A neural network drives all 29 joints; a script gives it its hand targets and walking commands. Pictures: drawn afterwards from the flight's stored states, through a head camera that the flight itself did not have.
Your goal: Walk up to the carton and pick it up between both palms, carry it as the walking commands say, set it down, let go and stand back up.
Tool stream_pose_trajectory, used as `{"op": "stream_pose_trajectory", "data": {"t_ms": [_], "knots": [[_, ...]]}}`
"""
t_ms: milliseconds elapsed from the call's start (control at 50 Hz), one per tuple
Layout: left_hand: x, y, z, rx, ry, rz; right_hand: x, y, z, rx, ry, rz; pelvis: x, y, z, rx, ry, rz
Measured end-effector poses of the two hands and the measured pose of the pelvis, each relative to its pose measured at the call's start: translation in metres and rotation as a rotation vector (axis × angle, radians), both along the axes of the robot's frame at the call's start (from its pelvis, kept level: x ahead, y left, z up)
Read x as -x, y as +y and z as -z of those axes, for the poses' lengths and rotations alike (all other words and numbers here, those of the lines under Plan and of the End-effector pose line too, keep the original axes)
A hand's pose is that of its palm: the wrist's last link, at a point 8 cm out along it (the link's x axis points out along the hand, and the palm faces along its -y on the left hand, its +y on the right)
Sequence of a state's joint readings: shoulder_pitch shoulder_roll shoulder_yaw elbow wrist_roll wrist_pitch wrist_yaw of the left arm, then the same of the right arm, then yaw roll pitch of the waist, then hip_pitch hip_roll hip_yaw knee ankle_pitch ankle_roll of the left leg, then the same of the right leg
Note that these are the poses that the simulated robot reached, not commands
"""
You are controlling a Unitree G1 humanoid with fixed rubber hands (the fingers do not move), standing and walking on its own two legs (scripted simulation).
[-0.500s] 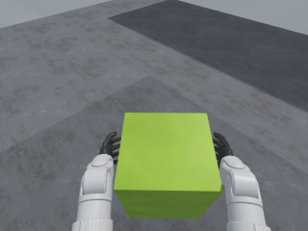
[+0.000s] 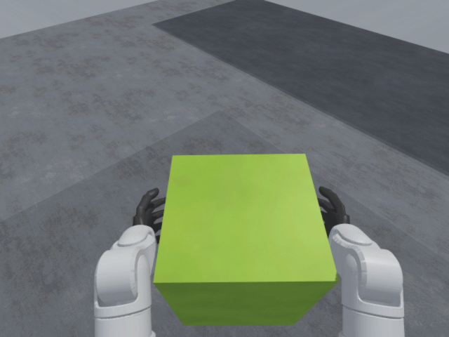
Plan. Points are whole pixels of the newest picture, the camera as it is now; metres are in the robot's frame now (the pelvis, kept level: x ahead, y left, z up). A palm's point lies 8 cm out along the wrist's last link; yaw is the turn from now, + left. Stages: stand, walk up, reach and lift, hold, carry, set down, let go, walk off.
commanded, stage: carry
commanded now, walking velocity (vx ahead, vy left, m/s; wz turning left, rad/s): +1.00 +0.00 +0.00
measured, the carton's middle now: (238, 248) +0.26 +0.01 +0.02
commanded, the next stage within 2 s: none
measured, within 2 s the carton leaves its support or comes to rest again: neither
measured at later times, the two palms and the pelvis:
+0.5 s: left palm (195, 113) +0.59 +0.11 +0.08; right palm (314, 107) +0.63 -0.19 +0.08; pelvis +0.35 -0.07 +0.01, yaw +4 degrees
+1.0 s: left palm (210, 37) +1.07 +0.11 +0.08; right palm (294, 37) +1.05 -0.20 +0.09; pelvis +0.81 -0.03 +0.01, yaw -1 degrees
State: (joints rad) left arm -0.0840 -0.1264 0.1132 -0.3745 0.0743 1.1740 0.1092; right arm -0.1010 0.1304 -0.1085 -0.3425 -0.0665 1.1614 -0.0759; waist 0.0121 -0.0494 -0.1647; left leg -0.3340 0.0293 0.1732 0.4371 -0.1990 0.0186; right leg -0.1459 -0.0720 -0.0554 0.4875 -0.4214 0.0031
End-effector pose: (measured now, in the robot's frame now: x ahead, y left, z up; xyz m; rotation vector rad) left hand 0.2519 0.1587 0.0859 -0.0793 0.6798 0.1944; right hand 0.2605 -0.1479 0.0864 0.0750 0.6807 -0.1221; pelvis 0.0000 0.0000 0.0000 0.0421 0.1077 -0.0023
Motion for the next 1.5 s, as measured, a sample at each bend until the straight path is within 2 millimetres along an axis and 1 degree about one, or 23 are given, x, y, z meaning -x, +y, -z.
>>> {"op": "stream_pose_trajectory", "data": {"t_ms": [80, 140, 180, 240, 300, 320, 400, 460, 520, 620, 740, 780, 840, 900, 960, 1020, 1080, 1180, 1220, 1300, 1380, 1440, 1500], "knots": [[-0.05, -0.005, -0.006, 0.001, 0.016, 0.032, -0.037, -0.005, 0.0, 0.003, 0.016, 0.031, -0.044, 0.003, -0.002, 0.012, 0.003, 0.026], [-0.093, -0.019, -0.012, -0.002, 0.019, 0.072, -0.068, -0.018, -0.005, 0.001, 0.02, 0.07, -0.084, -0.002, -0.006, 0.028, 0.002, 0.022], [-0.124, -0.029, -0.011, -0.004, 0.02, 0.092, -0.094, -0.028, -0.006, 0.0, 0.022, 0.09, -0.113, -0.008, -0.006, 0.037, -0.002, 0.016], [-0.173, -0.044, -0.004, -0.007, 0.02, 0.099, -0.143, -0.044, 0.0, -0.005, 0.022, 0.098, -0.161, -0.022, 0.002, 0.045, -0.019, 0.006], [-0.222, -0.056, 0.008, -0.012, 0.006, 0.072, -0.201, -0.056, 0.012, -0.012, 0.008, 0.073, -0.21, -0.041, 0.018, 0.055, -0.045, -0.031], [-0.235, -0.058, 0.012, -0.014, 0.016, 0.058, -0.22, -0.058, 0.016, -0.012, 0.018, 0.056, -0.223, -0.046, 0.019, 0.056, -0.044, -0.036], [-0.277, -0.053, 0.019, -0.013, 0.092, -0.014, -0.286, -0.053, 0.021, -0.024, 0.093, -0.006, -0.275, -0.059, 0.005, 0.047, -0.03, -0.067], [-0.311, -0.047, 0.012, -0.012, 0.106, -0.061, -0.334, -0.046, 0.016, -0.017, 0.106, -0.06, -0.319, -0.065, -0.006, 0.04, -0.027, -0.072], [-0.355, -0.044, 0.003, -0.01, 0.086, -0.087, -0.384, -0.042, 0.008, -0.011, 0.084, -0.088, -0.367, -0.066, -0.012, 0.031, -0.029, -0.066], [-0.453, -0.043, -0.003, -0.003, 0.03, -0.068, -0.473, -0.042, 0.002, -0.003, 0.028, -0.07, -0.458, -0.06, -0.006, 0.017, -0.035, -0.049], [-0.594, -0.043, 0.017, 0.001, -0.003, 0.028, -0.585, -0.043, 0.02, 0.002, -0.003, 0.024, -0.584, -0.038, 0.022, 0.009, -0.055, 0.007], [-0.635, -0.045, 0.023, 0.012, 0.032, 0.054, -0.617, -0.045, 0.024, 0.006, 0.032, 0.056, -0.618, -0.031, 0.018, 0.005, -0.05, 0.016], [-0.687, -0.05, 0.023, 0.002, 0.088, 0.1, -0.658, -0.049, 0.023, -0.002, 0.089, 0.099, -0.665, -0.026, 0.004, 0.02, -0.042, 0.039], [-0.736, -0.053, 0.018, 0.005, 0.106, 0.124, -0.7, -0.052, 0.016, 0.007, 0.109, 0.118, -0.716, -0.024, -0.008, 0.037, -0.041, 0.04], [-0.786, -0.052, 0.011, 0.017, 0.09, 0.119, -0.751, -0.051, 0.006, 0.023, 0.093, 0.11, -0.77, -0.027, -0.014, 0.054, -0.047, 0.028], [-0.84, -0.052, 0.005, 0.028, 0.052, 0.095, -0.812, -0.051, -0.003, 0.037, 0.055, 0.085, -0.828, -0.034, -0.013, 0.064, -0.057, 0.012], [-0.898, -0.054, 0.007, 0.03, 0.012, 0.065, -0.881, -0.053, -0.004, 0.038, 0.014, 0.055, -0.891, -0.044, -0.003, 0.066, -0.063, -0.001], [-1.005, -0.063, 0.024, 0.023, -0.023, -0.005, -1.007, -0.063, 0.018, 0.028, -0.021, -0.012, -1.005, -0.069, 0.028, 0.057, -0.083, -0.059], [-1.045, -0.067, 0.03, 0.003, -0.004, -0.029, -1.056, -0.066, 0.028, 0.012, -0.005, -0.04, -1.045, -0.078, 0.032, 0.071, -0.083, -0.058], [-1.103, -0.069, 0.031, -0.001, 0.086, -0.071, -1.126, -0.067, 0.034, -0.012, 0.086, -0.066, -1.103, -0.089, 0.012, 0.055, -0.058, -0.108], [-1.155, -0.066, 0.019, -0.014, 0.112, -0.096, -1.187, -0.064, 0.025, -0.018, 0.11, -0.099, -1.161, -0.093, -0.008, 0.033, -0.05, -0.121], [-1.199, -0.064, 0.008, -0.02, 0.088, -0.098, -1.232, -0.062, 0.015, -0.02, 0.086, -0.102, -1.206, -0.09, -0.015, 0.024, -0.049, -0.111], [-1.249, -0.061, -0.001, -0.015, 0.047, -0.079, -1.276, -0.06, 0.005, -0.015, 0.044, -0.085, -1.253, -0.084, -0.015, 0.03, -0.057, -0.103]]}}
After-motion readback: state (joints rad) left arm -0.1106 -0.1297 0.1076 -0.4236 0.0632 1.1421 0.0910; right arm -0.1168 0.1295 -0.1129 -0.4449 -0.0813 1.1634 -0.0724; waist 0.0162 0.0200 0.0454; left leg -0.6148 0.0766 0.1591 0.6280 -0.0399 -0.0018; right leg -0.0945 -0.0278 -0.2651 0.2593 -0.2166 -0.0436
